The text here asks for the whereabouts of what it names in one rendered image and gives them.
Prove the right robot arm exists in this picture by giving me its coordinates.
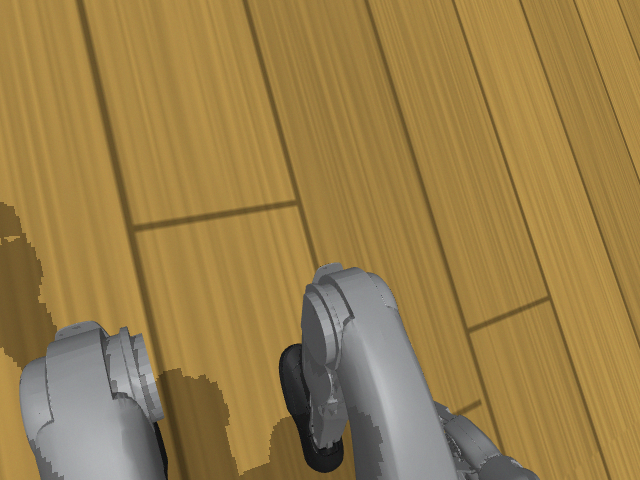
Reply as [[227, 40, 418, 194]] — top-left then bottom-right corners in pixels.
[[479, 455, 540, 480]]

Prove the right robot foot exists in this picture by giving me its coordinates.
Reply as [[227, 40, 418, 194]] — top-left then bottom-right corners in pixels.
[[279, 344, 344, 473]]

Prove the right robot hand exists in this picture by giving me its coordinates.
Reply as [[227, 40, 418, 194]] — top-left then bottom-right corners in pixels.
[[434, 401, 502, 480]]

